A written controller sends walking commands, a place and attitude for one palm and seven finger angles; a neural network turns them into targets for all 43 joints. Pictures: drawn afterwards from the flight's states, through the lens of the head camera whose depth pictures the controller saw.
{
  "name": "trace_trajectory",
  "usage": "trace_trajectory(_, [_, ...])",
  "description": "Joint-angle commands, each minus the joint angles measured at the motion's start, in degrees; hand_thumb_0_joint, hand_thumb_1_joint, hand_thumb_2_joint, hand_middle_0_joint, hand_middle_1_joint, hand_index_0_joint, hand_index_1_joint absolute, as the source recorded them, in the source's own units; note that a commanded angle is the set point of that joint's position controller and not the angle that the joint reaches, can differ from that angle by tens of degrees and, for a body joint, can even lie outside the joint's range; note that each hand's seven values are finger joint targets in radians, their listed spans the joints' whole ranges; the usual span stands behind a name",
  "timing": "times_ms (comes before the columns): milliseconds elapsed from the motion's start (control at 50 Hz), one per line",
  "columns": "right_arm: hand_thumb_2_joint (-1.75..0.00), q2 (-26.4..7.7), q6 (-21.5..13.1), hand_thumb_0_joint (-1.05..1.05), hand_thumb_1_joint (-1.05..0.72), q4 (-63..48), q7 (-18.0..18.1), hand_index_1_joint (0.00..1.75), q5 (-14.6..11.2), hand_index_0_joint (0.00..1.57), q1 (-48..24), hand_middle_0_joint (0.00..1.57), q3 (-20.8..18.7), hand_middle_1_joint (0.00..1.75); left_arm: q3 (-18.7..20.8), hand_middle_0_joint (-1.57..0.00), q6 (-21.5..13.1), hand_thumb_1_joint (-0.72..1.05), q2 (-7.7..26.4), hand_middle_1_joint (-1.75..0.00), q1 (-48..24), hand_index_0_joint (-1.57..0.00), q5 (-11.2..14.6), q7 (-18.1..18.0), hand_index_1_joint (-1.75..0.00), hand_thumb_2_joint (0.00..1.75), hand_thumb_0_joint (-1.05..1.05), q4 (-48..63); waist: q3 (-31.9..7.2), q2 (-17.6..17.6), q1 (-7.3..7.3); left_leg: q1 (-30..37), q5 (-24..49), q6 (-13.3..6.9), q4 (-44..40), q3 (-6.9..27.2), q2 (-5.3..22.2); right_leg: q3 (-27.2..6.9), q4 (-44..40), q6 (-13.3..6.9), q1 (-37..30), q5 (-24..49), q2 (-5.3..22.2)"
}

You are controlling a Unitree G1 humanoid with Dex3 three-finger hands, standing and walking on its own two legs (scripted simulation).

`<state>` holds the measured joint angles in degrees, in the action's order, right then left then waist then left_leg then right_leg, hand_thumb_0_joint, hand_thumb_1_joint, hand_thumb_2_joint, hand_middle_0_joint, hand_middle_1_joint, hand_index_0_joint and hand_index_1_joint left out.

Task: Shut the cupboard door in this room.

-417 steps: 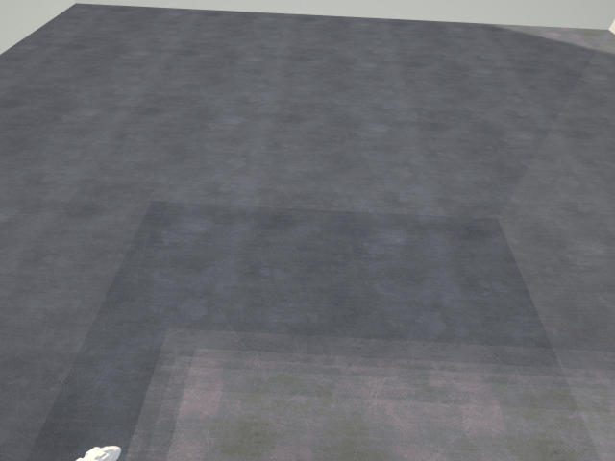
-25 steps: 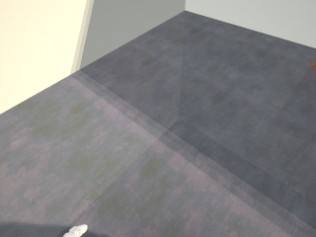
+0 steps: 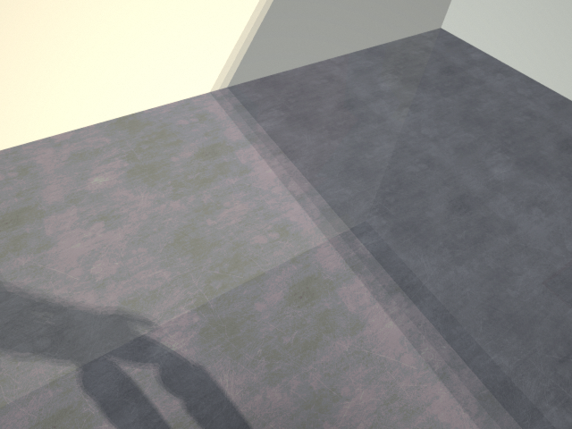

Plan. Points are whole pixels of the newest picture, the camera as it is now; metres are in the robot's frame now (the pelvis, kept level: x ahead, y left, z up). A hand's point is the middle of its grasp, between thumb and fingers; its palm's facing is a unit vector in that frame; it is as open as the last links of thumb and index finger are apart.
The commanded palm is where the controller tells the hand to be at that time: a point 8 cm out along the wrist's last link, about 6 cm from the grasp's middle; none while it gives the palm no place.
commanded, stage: turn or walk to find it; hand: left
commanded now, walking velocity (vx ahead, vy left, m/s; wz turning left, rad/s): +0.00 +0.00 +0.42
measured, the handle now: out of the picture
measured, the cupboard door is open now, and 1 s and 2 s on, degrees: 85 85 85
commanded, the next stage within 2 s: none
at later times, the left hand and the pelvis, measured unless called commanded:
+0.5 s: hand out of the picture +0.03 +0.16 -0.13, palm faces +0.21 -0.94 -0.28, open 7.4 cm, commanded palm none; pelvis -0.02 -0.04 +0.01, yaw +12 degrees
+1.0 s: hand out of the picture -0.09 +0.21 -0.16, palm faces +0.43 -0.87 -0.25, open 7.4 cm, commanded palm none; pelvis -0.04 -0.01 +0.01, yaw +23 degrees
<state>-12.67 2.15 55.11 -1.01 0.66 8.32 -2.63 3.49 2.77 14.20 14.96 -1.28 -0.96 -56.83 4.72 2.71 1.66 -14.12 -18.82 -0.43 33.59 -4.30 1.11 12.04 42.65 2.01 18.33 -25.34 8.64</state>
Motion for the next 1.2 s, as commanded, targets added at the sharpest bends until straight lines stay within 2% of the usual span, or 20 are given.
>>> trace_trajectory(0, [-0.90, -12.17, -1.19, 0.00, -0.90, -1.85, 2.13, 0.30, 0.57, 0.20, 5.26, 0.20, -2.67, 0.30, 0.98, -0.20, -0.48, 0.90, 4.47, -0.30, -5.47, -0.20, 0.32, -0.30, -0.30, 0.90, 0.00, 6.53, -4.85, -17.49, -4.08, 7.61, 30.31, -9.41, -15.16, 19.39, 17.77, -10.36, 20.65, 1.78, 14.06, -4.89, -1.37])
trace_trajectory(60, [-0.90, -9.97, -1.65, 0.00, -0.90, -3.77, 2.06, 0.30, 0.41, 0.20, 0.46, 0.20, -1.82, 0.30, 1.12, -0.20, -0.68, 0.90, 4.48, -0.30, -2.34, -0.20, 0.33, 0.41, -0.30, 0.90, 0.00, 4.48, -4.05, -11.93, -1.65, 4.71, 27.20, -7.93, -15.57, 13.53, 12.82, -10.10, 20.96, 2.32, 11.29, 1.70, -1.89])
trace_trajectory(220, [-0.90, -10.82, -1.08, 0.00, -0.90, -3.90, 1.64, 0.30, 0.83, 0.20, 2.29, 0.20, -3.00, 0.30, 0.40, -0.20, -1.15, 0.90, 2.61, -0.30, -4.04, -0.20, 0.59, 0.09, -0.30, 0.90, 0.00, 7.07, -5.35, -11.52, -3.06, 5.65, 27.03, -9.30, -13.16, 18.21, 12.11, -8.84, 3.13, 2.39, 5.26, -0.60, -5.01])
trace_trajectory(300, [-0.90, -10.23, -0.78, 0.00, -0.90, -4.86, 1.42, 0.30, 0.38, 0.20, 0.18, 0.20, -3.27, 0.30, 0.61, -0.20, -2.36, 0.90, 3.59, -0.30, 2.21, -0.20, 0.78, -0.17, -0.30, 0.90, 0.00, 5.90, -8.02, -11.21, -0.02, 0.59, 25.75, -5.97, -6.51, 17.79, 8.77, -7.78, -16.07, 1.86, -7.47, 11.53, -6.03])
trace_trajectory(320, [-0.90, -8.05, -0.90, 0.00, -0.90, -5.16, 1.15, 0.30, -0.03, 0.20, 0.80, 0.20, -3.10, 0.30, 1.10, -0.20, -3.02, 0.90, 5.98, -0.30, 3.77, -0.20, 0.34, -0.45, -0.30, 0.90, 0.00, 5.56, -8.46, -4.68, 0.55, -5.70, 16.83, -2.72, -1.32, 14.94, 4.97, -11.92, -21.96, 0.79, -14.55, 16.26, -1.45])
trace_trajectory(340, [-0.90, -3.85, -0.86, 0.00, -0.90, -6.51, 0.72, 0.30, -0.35, 0.20, 2.04, 0.20, -2.38, 0.30, 2.22, -0.20, -3.55, 0.90, 11.44, -0.30, 4.15, -0.20, -0.53, -0.98, -0.30, 0.90, 0.00, 5.78, -7.71, 11.56, 0.49, -17.27, -3.19, 1.46, 10.33, 6.59, -3.06, -26.76, -25.41, -4.45, -20.16, 22.55, 13.03])
trace_trajectory(360, [-0.90, -5.93, 0.04, 0.00, -0.90, -6.88, 1.02, 0.30, 0.30, 0.20, 0.21, 0.20, -2.93, 0.30, 2.46, -0.20, -3.45, 0.90, 12.31, -0.30, 3.76, -0.20, 0.02, -0.97, -0.30, 0.90, 0.00, 6.54, -6.40, 14.86, 1.74, -16.44, -14.79, 1.82, 21.59, 8.27, -2.75, -30.68, -27.79, -9.74, -11.23, 22.20, 19.27])
trace_trajectory(380, [-0.90, -6.95, 0.60, 0.00, -0.90, -6.27, 0.85, 0.30, 0.55, 0.20, -0.68, 0.20, -3.36, 0.30, 2.39, -0.20, -3.29, 0.90, 10.45, -0.30, 0.85, -0.20, 0.03, -1.12, -0.30, 0.90, 0.00, 7.18, -3.10, 12.62, 0.96, -16.50, -12.64, 1.38, 29.52, 10.12, -1.62, -29.41, -29.07, -11.32, -5.70, 16.14, 17.35])
trace_trajectory(420, [-0.90, -6.07, 1.09, 0.00, -0.90, -3.78, 0.11, 0.30, 0.68, 0.20, 1.82, 0.20, -3.47, 0.30, 1.30, -0.20, -3.22, 0.90, 7.30, -0.30, -5.02, -0.20, 0.11, -0.89, -0.30, 0.90, 0.00, 8.51, -0.47, 3.99, -2.40, -16.79, -5.05, 2.03, 36.43, 8.99, -0.36, -19.76, -27.81, -8.97, -3.20, 13.19, 11.55])
trace_trajectory(460, [-0.90, -5.07, 1.18, 0.00, -0.90, -2.54, -0.24, 0.30, 0.73, 0.20, 4.65, 0.20, -3.10, 0.30, 1.02, -0.20, -3.52, 0.90, 6.14, -0.30, -6.60, -0.20, -0.05, -1.08, -0.30, 0.90, 0.00, 9.02, -2.08, 5.30, -3.14, -15.85, -1.98, 3.17, 35.91, 7.02, 0.41, -14.01, -26.58, -7.67, -4.88, 16.87, 9.33])
trace_trajectory(660, [-0.90, -3.71, 0.32, 0.00, -0.90, -3.48, 0.15, 0.30, -0.09, 0.20, -1.62, 0.20, -1.38, 0.30, 1.97, -0.20, -3.11, 0.90, 9.43, -0.30, 1.87, -0.20, -0.55, -0.91, -0.30, 0.90, 0.00, 4.57, -5.89, 7.75, 1.79, -10.58, -8.64, 3.88, 12.99, 1.14, 0.82, -10.72, -21.16, -10.45, -15.11, 35.19, 12.45])
trace_trajectory(720, [-0.90, -3.84, -0.14, 0.00, -0.90, -2.94, 0.42, 0.30, -0.24, 0.20, 0.68, 0.20, -1.23, 0.30, 2.31, -0.20, -2.71, 0.90, 10.01, -0.30, 0.53, -0.20, -0.46, -0.82, -0.30, 0.90, 0.00, 4.09, -6.93, 8.59, 0.31, -5.45, -5.66, 3.14, 5.07, -0.68, 0.54, -9.20, -18.48, -9.31, -13.37, 35.02, 12.80])
trace_trajectory(760, [-0.90, -4.86, -0.82, 0.00, -0.90, -1.93, 0.41, 0.30, -0.02, 0.20, 4.66, 0.20, -1.40, 0.30, 2.33, -0.20, -2.23, 0.90, 9.23, -0.30, -0.91, -0.20, 0.17, -0.69, -0.30, 0.90, 0.00, 3.99, -8.00, 4.93, -2.23, 3.90, 5.47, 2.23, -8.51, -0.73, 1.05, -5.24, -12.17, -5.07, -8.28, 29.04, 10.66])
trace_trajectory(780, [-0.90, -8.83, -1.42, 0.00, -0.90, -1.91, 0.46, 0.30, 0.32, 0.20, 6.46, 0.20, -2.20, 0.30, 2.07, -0.20, -1.77, 0.90, 7.13, -0.30, -0.35, -0.20, 0.67, -0.46, -0.30, 0.90, 0.00, 4.92, -9.43, -5.46, -3.33, 11.06, 12.52, -0.53, -13.64, 8.59, 7.80, -2.47, -3.36, -1.70, 0.20, 18.38, 6.26])
trace_trajectory(800, [-0.90, -14.13, -1.43, 0.00, -0.90, -2.37, 0.71, 0.30, 0.68, 0.20, 7.52, 0.20, -3.40, 0.30, 1.01, -0.20, -1.41, 0.90, 3.45, -0.30, -1.31, -0.20, 0.80, -0.05, -0.30, 0.90, 0.00, 7.11, -7.02, -20.85, -3.99, 13.72, 28.42, -7.14, -16.16, 24.24, 20.73, -1.29, 7.30, 2.12, 13.40, -7.81, -0.66])
trace_trajectory(820, [-0.90, -15.01, -1.05, 0.00, -0.90, -1.61, 1.05, 0.30, 0.67, 0.20, 9.06, 0.20, -3.57, 0.30, 0.57, -0.20, -0.81, 0.90, 4.18, -0.30, -5.00, -0.20, 0.18, -0.23, -0.30, 0.90, 0.00, 8.28, -6.98, -17.29, -5.78, 8.85, 25.26, -11.12, -17.00, 24.69, 22.87, -6.30, 14.73, 1.58, 12.19, -10.96, -1.35])
trace_trajectory(920, [-0.90, -9.84, -1.82, 0.00, -0.90, -3.34, 2.07, 0.30, 0.51, 0.20, 1.37, 0.20, -1.97, 0.30, 1.02, -0.20, -0.81, 0.90, 4.19, -0.30, -3.87, -0.20, 0.37, 0.49, -0.30, 0.90, 0.00, 5.19, -4.01, -11.52, -2.01, 6.09, 28.88, -8.14, -15.20, 14.24, 12.73, -9.90, 19.50, 2.34, 12.02, 1.42, -2.11])
trace_trajectory(1080, [-0.90, -10.73, -1.27, 0.00, -0.90, -3.23, 1.82, 0.30, 0.81, 0.20, 3.84, 0.20, -3.01, 0.30, 0.35, -0.20, -1.19, 0.90, 2.76, -0.30, -6.45, -0.20, 0.74, 0.09, -0.30, 0.90, 0.00, 7.43, -5.84, -11.33, -3.58, 8.20, 33.29, -9.50, -12.27, 18.11, 12.48, -9.32, 4.84, 2.65, 6.84, -1.23, -4.80])
trace_trajectory(1140, [-0.90, -10.86, -0.97, 0.00, -0.90, -3.95, 1.62, 0.30, 0.77, 0.20, 2.16, 0.20, -3.38, 0.30, 0.40, -0.20, -1.74, 0.90, 3.04, -0.30, -3.00, -0.20, 0.95, -0.06, -0.30, 0.90, 0.00, 6.95, -6.84, -12.89, -2.02, 5.29, 33.54, -8.26, -9.60, 19.28, 10.94, -8.15, -5.47, 2.13, 0.00, 3.25, -6.52])
trace_trajectory(1180, [-0.90, -9.61, -0.92, 0.00, -0.90, -4.52, 1.44, 0.30, 0.25, 0.20, 1.11, 0.20, -3.36, 0.30, 0.68, -0.20, -2.59, 0.90, 4.24, -0.30, 1.40, -0.20, 0.78, -0.30, -0.30, 0.90, 0.00, 5.84, -8.19, -9.13, 0.23, -0.63, 24.96, -4.86, -4.89, 17.79, 7.70, -8.34, -19.06, 1.74, -10.23, 14.39, -5.27])
